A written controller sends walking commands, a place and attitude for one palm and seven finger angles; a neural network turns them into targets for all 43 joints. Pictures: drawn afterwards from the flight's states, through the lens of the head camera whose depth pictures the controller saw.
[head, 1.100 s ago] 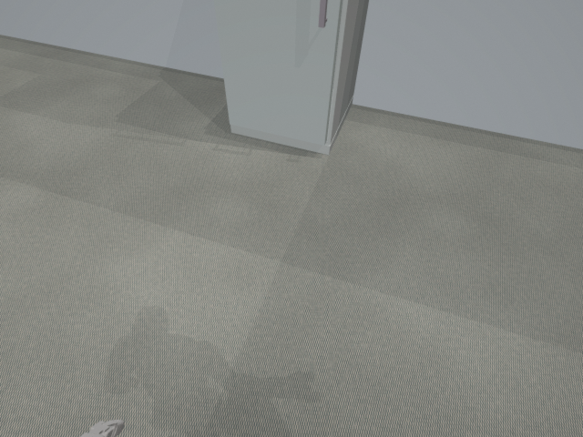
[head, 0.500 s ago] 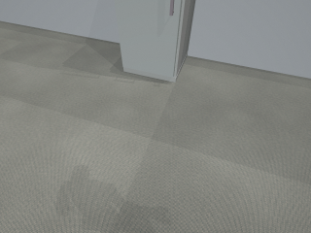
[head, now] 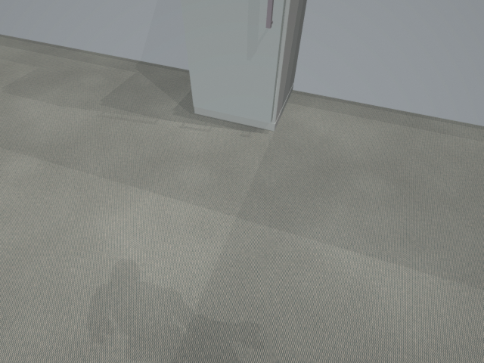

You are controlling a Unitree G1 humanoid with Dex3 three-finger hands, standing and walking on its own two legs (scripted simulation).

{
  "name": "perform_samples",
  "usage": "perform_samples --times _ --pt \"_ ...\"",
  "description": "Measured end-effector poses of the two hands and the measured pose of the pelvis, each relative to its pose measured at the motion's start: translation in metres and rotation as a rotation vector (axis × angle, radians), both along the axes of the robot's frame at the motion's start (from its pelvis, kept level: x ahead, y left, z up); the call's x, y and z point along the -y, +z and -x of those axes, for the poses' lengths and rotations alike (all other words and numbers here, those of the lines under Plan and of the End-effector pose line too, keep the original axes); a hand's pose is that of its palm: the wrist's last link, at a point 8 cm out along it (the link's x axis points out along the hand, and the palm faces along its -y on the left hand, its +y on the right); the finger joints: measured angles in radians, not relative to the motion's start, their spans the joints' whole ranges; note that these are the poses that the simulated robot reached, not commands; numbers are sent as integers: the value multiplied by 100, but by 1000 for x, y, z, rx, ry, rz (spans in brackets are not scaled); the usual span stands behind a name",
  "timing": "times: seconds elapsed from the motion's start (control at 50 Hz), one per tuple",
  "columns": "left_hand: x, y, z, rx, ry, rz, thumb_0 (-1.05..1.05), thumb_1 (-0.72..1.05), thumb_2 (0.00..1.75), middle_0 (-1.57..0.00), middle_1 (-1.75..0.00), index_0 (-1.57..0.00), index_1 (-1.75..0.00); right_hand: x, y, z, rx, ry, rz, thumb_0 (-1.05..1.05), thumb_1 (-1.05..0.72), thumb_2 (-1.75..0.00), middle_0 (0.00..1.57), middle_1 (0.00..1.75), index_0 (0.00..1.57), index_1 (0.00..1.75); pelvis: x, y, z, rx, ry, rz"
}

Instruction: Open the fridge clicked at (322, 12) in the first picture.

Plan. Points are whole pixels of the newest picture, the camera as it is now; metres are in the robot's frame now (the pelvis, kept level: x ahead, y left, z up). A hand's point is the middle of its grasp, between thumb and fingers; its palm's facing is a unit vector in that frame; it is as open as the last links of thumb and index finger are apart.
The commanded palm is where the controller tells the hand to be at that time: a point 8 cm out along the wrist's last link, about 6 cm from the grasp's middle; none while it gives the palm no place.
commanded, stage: look at it before walking up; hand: right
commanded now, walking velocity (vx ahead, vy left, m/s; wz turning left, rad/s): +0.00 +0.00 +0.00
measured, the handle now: out of the picture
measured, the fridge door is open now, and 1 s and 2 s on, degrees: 0 0 0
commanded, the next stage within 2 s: walk to a spot facing it in 0.54 s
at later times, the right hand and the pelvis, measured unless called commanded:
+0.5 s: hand out of the picture +0.08 -0.25 -0.16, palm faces -0.02 +0.95 -0.32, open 7.3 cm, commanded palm none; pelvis +0.01 +0.00 +0.00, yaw +0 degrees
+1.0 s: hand out of the picture +0.07 -0.20 -0.19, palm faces -0.09 +0.98 -0.19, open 7.3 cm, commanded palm none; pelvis +0.07 +0.00 -0.02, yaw +7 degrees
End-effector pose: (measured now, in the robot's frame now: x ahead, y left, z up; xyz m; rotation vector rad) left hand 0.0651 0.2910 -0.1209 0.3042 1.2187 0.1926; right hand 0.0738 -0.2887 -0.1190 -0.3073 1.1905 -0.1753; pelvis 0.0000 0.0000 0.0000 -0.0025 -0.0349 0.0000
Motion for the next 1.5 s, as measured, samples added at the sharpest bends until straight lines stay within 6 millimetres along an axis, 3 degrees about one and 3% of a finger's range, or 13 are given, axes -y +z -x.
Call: perform_samples --times 0.3,0.72,0.96,1.04,1.12,1.16,1.2,1.24,1.36,1.5 --pt "0 2 -6 -8 -5 -9 1 91 90 -20 -30 -20 -30 2 -3 6 -28 -10 -4 1 -91 -90 21 30 21 30 1 1 -4 -5 -2 -2" --pt "7 1 -21 7 -15 -1 1 91 90 -20 -30 -20 -30 3 -3 -1 -25 -20 1 1 -91 -90 21 30 21 30 3 1 -12 -8 2 -2" --pt "38 -31 15 -89 128 78 1 91 90 -20 -30 -20 -30 -36 -42 14 -199 -19 -122 1 -91 -90 20 30 20 30 3 -20 -60 -37 92 -1" --pt "41 -38 35 -137 227 103 1 91 90 -20 -30 -20 -30 -55 -43 -15 -258 31 -129 1 -91 -90 20 30 20 30 -7 -22 -84 -41 146 13" --pt "39 -47 54 -258 283 139 1 91 90 -20 -30 -20 -30 -77 -43 -80 -177 90 -124 1 -91 -90 20 30 20 30 -25 -28 -110 -42 159 -2" --pt "34 -51 52 -319 288 154 1 91 90 -20 -30 -20 -30 -85 -45 -107 -97 89 -114 1 -91 -90 20 30 20 30 -35 -33 -122 -35 160 0" --pt "26 -46 33 -320 289 153 1 91 90 -20 -30 -20 -30 -93 -42 -125 -62 77 -114 1 -91 -90 20 30 20 30 -41 -29 -137 -27 165 -6" --pt "17 -41 0 -266 289 143 1 91 90 -20 -30 -20 -30 -99 -37 -136 -68 79 -115 1 -91 -90 20 30 20 30 -45 -22 -152 -28 181 -8" --pt "-1 -21 -129 7 282 125 1 91 90 -19 -30 -19 -30 -112 -29 -159 -180 126 -135 0 -91 -90 20 30 20 30 -45 -7 -201 -45 233 -3" --pt "9 -12 -268 169 210 119 1 91 90 -19 -30 -19 -30 -102 -45 -202 -258 92 -166 1 -91 -90 21 30 21 30 -32 -16 -275 -50 257 -31"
